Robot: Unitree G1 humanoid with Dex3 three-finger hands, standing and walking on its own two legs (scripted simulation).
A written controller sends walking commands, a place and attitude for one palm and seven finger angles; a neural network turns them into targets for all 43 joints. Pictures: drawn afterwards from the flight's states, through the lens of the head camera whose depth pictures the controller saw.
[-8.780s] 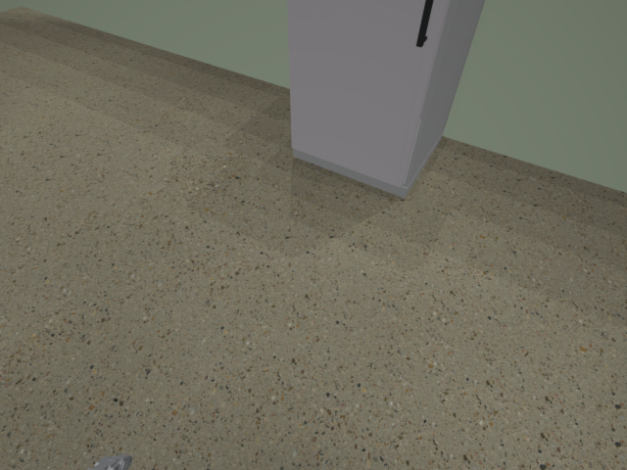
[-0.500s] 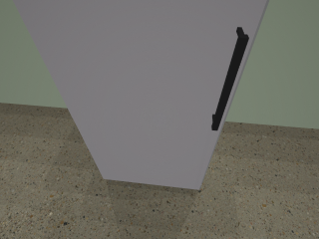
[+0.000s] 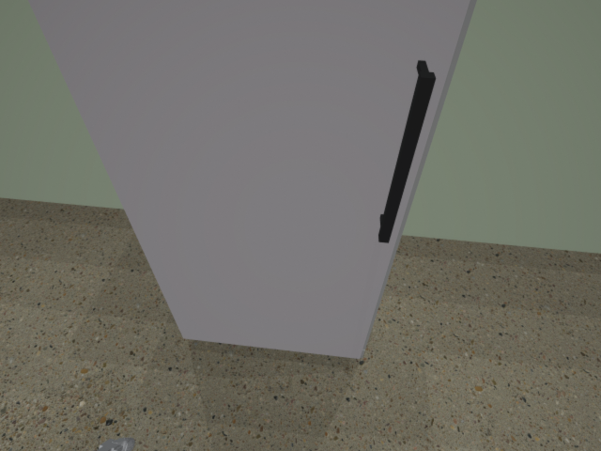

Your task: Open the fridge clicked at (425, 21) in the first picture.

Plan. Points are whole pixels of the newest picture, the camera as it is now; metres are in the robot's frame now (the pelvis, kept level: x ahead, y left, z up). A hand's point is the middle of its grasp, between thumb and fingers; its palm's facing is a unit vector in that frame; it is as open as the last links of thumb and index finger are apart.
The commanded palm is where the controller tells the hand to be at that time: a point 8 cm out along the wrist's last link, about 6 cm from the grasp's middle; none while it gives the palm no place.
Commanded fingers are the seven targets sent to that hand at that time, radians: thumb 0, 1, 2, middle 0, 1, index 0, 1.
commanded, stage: look again from close up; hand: right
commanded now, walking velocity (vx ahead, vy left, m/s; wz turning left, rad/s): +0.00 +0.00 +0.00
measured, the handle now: (400, 165) +0.53 -0.13 +0.12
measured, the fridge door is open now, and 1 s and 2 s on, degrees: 0 0 0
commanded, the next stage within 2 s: raise the hand to about handle height in 1.38 s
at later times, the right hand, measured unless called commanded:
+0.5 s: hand out of the picture +0.02 -0.21 -0.16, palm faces -0.04 +0.96 -0.28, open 7.4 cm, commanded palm none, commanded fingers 0.00 -0.90 -0.90 0.20 0.30 0.20 0.30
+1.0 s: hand out of the picture +0.06 -0.22 -0.15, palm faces -0.04 +0.95 -0.32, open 7.4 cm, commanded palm none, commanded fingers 0.00 -0.90 -0.90 0.20 0.30 0.20 0.30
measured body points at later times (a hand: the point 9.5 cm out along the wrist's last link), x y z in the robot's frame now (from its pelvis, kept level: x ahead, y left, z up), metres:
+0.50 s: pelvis -0.01 +0.01 +0.00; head +0.00 +0.00 +0.45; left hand +0.04 +0.29 -0.14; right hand +0.02 -0.26 -0.14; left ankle -0.01 +0.16 -0.74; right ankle +0.06 -0.09 -0.74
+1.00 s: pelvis +0.01 +0.02 +0.01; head +0.01 +0.02 +0.46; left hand +0.08 +0.31 -0.13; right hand +0.06 -0.27 -0.13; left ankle -0.01 +0.16 -0.74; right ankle +0.06 -0.09 -0.74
